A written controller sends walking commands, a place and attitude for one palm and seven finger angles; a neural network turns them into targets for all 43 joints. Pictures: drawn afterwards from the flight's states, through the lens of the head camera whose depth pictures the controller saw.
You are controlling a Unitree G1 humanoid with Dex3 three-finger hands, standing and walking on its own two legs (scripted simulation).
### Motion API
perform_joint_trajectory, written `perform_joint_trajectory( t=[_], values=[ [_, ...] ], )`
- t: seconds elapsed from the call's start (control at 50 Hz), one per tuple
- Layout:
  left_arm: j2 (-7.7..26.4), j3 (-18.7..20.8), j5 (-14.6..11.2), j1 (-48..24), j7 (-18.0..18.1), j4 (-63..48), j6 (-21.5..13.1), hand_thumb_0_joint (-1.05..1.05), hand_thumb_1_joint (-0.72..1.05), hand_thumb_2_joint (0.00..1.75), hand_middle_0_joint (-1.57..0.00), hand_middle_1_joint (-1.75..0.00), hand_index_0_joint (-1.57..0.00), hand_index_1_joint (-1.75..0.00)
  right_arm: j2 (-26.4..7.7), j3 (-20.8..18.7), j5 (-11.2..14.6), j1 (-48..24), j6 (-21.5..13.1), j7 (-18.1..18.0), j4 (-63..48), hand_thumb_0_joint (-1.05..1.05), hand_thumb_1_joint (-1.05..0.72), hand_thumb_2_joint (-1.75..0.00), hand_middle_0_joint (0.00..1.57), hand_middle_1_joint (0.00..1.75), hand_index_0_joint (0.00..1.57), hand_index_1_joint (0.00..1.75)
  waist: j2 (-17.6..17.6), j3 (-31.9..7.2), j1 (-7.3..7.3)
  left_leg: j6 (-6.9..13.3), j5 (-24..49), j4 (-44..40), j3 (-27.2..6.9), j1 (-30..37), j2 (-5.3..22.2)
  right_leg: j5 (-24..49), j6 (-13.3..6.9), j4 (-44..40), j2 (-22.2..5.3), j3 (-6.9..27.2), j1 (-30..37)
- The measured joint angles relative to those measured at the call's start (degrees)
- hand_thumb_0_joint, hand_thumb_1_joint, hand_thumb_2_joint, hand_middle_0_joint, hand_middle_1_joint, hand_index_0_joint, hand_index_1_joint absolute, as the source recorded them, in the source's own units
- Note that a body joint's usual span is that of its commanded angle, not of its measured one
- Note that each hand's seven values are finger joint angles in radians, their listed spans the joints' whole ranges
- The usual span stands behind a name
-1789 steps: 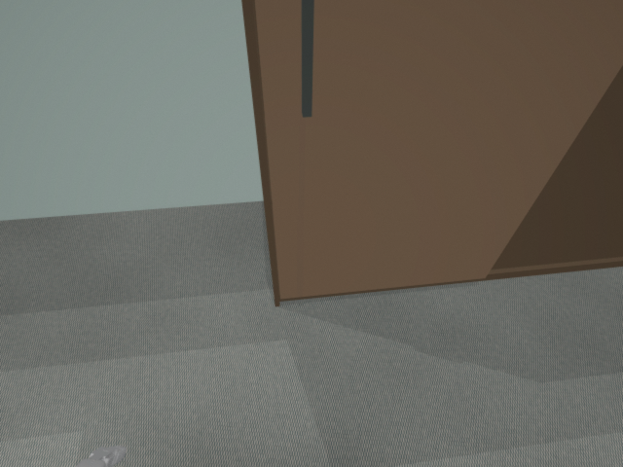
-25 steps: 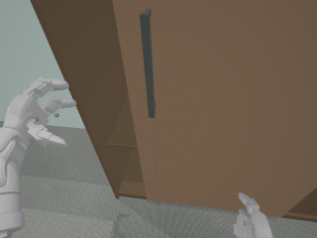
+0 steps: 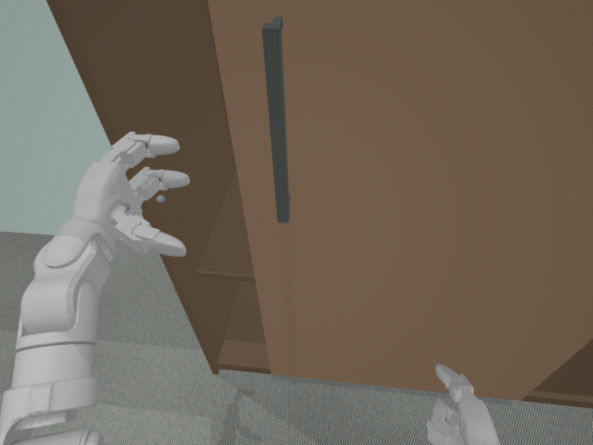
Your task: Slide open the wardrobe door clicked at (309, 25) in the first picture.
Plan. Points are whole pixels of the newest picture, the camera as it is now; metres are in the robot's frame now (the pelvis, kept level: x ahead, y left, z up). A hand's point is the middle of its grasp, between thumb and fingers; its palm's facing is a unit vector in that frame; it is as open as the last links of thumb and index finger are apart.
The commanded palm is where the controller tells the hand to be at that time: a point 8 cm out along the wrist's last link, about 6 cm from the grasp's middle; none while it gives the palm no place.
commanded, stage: move the hooked fingers beside the handle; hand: left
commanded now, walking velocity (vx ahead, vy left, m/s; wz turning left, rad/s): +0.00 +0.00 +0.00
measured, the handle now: (280, 135) +0.47 +0.08 +0.21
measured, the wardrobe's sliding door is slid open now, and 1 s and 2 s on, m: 0.19 0.19 0.19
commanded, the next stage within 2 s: feel for the door with the fingertips in 1.64 s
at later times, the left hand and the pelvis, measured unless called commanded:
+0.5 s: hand (207, 183) +0.37 +0.15 +0.20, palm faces -0.01 -1.00 +0.00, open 14.0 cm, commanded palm +0.35 +0.20 +0.20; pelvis +0.00 -0.01 +0.00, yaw +0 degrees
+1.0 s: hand (241, 164) +0.41 +0.12 +0.20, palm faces -0.02 -1.00 +0.02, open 14.0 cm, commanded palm +0.38 +0.17 +0.19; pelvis +0.00 -0.01 +0.00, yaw -2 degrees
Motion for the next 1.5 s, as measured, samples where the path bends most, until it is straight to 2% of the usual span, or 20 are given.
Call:
perform_joint_trajectory(
  t=[0.2,0.36,0.48,0.64,0.76,0.84,0.98,1.1,1.28,1.5],
  values=[
    [-1.2,-1.5,0.9,-2.0,2.7,2.0,1.4,-0.02,-0.50,0.30,-0.31,-1.20,-0.30,-1.20,0.1,-0.3,-0.1,-0.2,2.2,0.4,0.3,0.01,-0.90,-0.90,0.20,0.30,0.20,0.30,0.0,-0.8,-0.70,-0.1,0.1,-0.6,0.3,0.3,0.3,0.2,-0.1,-0.4,0.3,0.3,0.1],
    [-2.8,-3.4,1.5,-4.3,4.5,3.7,-0.1,-0.02,-0.50,0.30,-0.30,-1.20,-0.30,-1.20,-0.4,-0.9,-0.2,0.4,2.8,0.2,1.1,0.01,-0.90,-0.90,0.20,0.30,0.20,0.30,-0.1,-0.5,-0.76,-0.4,0.4,-0.8,0.1,0.5,0.5,0.3,-0.4,-0.5,0.4,0.1,0.2],
    [-3.4,-4.7,2.4,-7.9,6.3,8.8,0.2,-0.02,-0.50,0.30,-0.31,-1.20,-0.30,-1.20,-0.4,-0.9,-0.4,0.3,3.7,0.0,1.6,0.01,-0.90,-0.90,0.20,0.30,0.20,0.30,-0.2,-0.4,-1.49,-0.5,0.8,-1.1,0.0,0.1,0.6,0.7,-0.6,-0.6,0.6,-0.1,-0.2],
    [-4.2,-4.8,3.2,-12.1,7.8,14.4,-2.6,-0.02,-0.50,0.30,-0.31,-1.20,-0.30,-1.20,-0.1,-1.2,-0.6,1.4,4.2,0.2,1.9,0.01,-0.90,-0.90,0.20,0.30,0.20,0.30,-0.4,-0.5,-2.28,-0.8,1.3,-1.7,0.3,0.0,1.0,1.2,-0.8,-1.1,1.0,0.3,-0.5],
    [-4.0,-5.0,4.1,-15.0,8.8,19.5,-3.4,-0.02,-0.50,0.30,-0.31,-1.20,-0.30,-1.20,-0.4,-1.6,-0.6,2.4,4.8,0.1,2.1,0.01,-0.90,-0.90,0.20,0.30,0.20,0.30,-0.5,-0.4,-2.88,-0.8,1.5,-1.9,0.4,-0.4,1.2,1.5,-0.9,-1.4,1.2,0.3,-0.9],
    [-5.1,-5.9,4.3,-16.9,9.6,21.3,-5.1,-0.02,-0.50,0.30,-0.30,-1.20,-0.30,-1.20,-0.5,-2.1,-0.8,3.1,4.4,0.1,2.6,0.01,-0.90,-0.90,0.20,0.30,0.20,0.30,-0.5,-0.1,-2.93,-0.8,1.6,-2.0,0.4,-0.7,1.2,1.7,-0.9,-1.5,1.1,0.3,-1.2],
    [-6.0,-5.0,5.0,-17.3,10.6,22.9,-7.0,-0.02,-0.50,0.30,-0.31,-1.20,-0.30,-1.20,-0.3,-2.4,-1.0,3.8,4.9,0.7,2.7,0.01,-0.90,-0.90,0.20,0.30,0.20,0.30,-0.5,-0.8,-3.44,-0.7,1.7,-2.8,1.3,-0.4,1.3,1.9,-0.8,-2.0,1.3,1.3,-1.4],
    [-6.0,-4.9,5.3,-15.1,10.9,21.5,-6.8,-0.02,-0.50,0.30,-0.31,-1.20,-0.30,-1.20,-0.2,-2.4,-0.9,4.2,5.3,0.8,2.1,0.01,-0.90,-0.90,0.20,0.30,0.20,0.30,-0.4,-0.7,-3.29,-0.6,1.6,-3.0,1.6,0.2,1.4,2.0,-0.7,-2.2,1.3,1.5,-0.9],
    [-7.7,-7.7,5.2,-15.4,11.5,19.3,-6.5,-0.02,-0.50,0.30,-0.30,-1.20,-0.30,-1.20,0.0,-2.4,-1.1,2.8,4.9,0.5,2.5,0.01,-0.90,-0.90,0.20,0.30,0.20,0.30,-0.5,-0.5,-2.29,-0.5,1.6,-2.6,0.9,0.4,1.0,1.8,-0.6,-2.2,0.9,0.8,-0.2],
    [-8.1,-7.7,5.7,-15.7,12.6,20.4,-5.4,-0.02,-0.50,0.30,-0.31,-1.20,-0.30,-1.20,0.8,-1.6,-1.3,1.2,6.1,0.6,1.3,0.01,-0.90,-0.90,0.20,0.30,0.20,0.30,-0.7,-0.7,-2.43,-0.5,1.8,-3.0,0.9,0.8,0.9,1.9,-0.6,-2.3,0.9,0.8,0.0]
  ],
)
